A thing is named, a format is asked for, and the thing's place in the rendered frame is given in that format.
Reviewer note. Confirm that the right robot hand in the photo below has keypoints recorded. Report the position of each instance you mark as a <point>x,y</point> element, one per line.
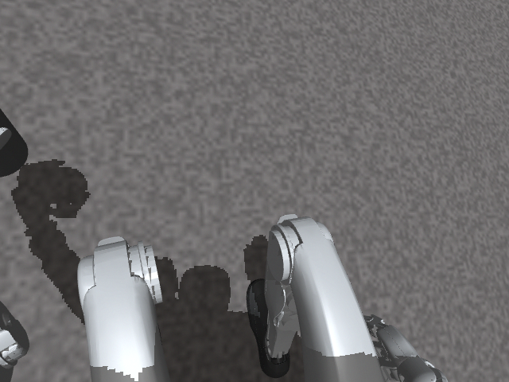
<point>392,348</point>

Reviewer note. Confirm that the right robot foot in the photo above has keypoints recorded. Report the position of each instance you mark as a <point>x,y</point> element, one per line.
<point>257,313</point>

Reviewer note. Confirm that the bottle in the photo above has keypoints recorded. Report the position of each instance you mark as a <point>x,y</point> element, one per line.
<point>15,152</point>

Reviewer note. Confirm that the right robot arm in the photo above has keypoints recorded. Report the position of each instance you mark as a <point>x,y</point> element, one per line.
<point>417,369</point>

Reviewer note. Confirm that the left robot arm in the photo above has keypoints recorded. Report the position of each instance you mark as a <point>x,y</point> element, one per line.
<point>14,343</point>

